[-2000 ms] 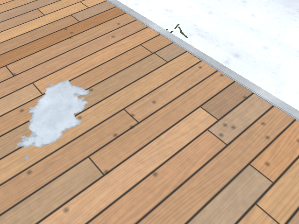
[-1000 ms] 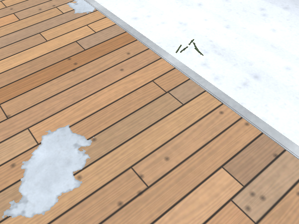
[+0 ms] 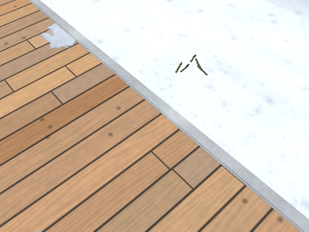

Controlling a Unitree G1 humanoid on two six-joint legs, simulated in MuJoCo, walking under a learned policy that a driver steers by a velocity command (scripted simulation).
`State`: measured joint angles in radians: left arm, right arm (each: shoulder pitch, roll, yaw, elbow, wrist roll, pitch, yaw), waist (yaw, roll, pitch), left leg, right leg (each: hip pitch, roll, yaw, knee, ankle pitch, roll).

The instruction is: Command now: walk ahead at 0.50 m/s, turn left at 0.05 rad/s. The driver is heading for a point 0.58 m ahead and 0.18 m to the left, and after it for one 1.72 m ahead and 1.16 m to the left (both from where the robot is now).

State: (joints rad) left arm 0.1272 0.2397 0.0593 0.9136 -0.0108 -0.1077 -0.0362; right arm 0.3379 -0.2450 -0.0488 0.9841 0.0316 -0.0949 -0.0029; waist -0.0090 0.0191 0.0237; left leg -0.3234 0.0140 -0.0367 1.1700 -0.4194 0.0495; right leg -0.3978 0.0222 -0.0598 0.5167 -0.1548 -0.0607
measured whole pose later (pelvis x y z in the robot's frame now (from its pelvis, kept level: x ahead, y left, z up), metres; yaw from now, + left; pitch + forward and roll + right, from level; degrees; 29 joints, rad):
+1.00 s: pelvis +0.55 +0.11 -0.01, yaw +30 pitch +3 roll -1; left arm 0.00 0.23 0.07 0.72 0.00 -0.14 -0.02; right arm 0.39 -0.27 -0.09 0.78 0.03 -0.03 -0.03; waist -0.07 0.02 -0.01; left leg -0.14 -0.10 -0.23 0.72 -0.53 0.06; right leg -0.47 0.04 0.03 0.51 -0.10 -0.01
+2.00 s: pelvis +0.89 +0.51 +0.00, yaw +56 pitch +4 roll +1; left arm 0.07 0.26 0.04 0.68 -0.02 -0.09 -0.05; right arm 0.35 -0.29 -0.06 0.74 0.01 -0.06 0.00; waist -0.07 -0.03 -0.02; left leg 0.00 -0.08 -0.08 0.38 -0.43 0.06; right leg -0.57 -0.01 -0.03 0.54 -0.05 -0.05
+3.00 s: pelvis +1.28 +0.87 -0.01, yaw +22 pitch +3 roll +2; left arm 0.06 0.27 0.05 0.58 -0.02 -0.02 -0.06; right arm 0.34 -0.32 -0.08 0.84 0.03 -0.06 -0.01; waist -0.09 -0.03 0.04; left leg 0.09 0.04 0.22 0.32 -0.43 -0.05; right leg -0.59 -0.04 -0.03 0.64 -0.12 -0.07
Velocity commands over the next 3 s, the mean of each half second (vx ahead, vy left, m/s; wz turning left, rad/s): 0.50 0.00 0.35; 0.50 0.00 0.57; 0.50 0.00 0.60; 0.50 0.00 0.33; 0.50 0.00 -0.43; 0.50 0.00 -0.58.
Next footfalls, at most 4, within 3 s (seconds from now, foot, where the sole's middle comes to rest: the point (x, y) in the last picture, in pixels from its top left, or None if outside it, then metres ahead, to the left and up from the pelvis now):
0.48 left None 0.40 0.16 -0.77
0.96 right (146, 175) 0.73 0.09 -0.77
1.50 left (64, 173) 0.75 0.47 -0.77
2.04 right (51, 119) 1.08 0.61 -0.77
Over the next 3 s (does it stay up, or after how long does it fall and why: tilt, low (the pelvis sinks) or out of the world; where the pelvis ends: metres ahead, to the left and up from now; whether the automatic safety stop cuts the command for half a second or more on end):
stays up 1.28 0.87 -0.01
